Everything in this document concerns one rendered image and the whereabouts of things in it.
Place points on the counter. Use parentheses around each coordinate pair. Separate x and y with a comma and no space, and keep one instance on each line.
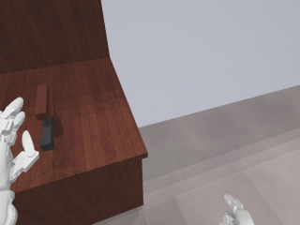
(54,54)

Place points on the robot left hand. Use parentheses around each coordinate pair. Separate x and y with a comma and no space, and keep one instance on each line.
(10,121)

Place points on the tap lever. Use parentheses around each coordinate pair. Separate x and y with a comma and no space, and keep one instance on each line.
(46,142)

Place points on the robot left forearm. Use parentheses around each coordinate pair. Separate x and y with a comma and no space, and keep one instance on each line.
(8,212)

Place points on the robot right hand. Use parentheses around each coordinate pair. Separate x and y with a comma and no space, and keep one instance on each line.
(241,217)

